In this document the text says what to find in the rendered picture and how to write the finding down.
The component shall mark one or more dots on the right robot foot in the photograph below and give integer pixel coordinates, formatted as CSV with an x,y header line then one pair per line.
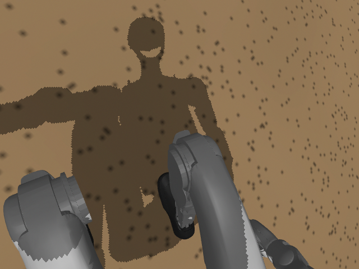
x,y
168,203

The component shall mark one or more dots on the right robot arm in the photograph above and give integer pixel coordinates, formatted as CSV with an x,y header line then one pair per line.
x,y
285,256

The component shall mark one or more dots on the right robot hand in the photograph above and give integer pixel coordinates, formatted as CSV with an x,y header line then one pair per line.
x,y
263,235

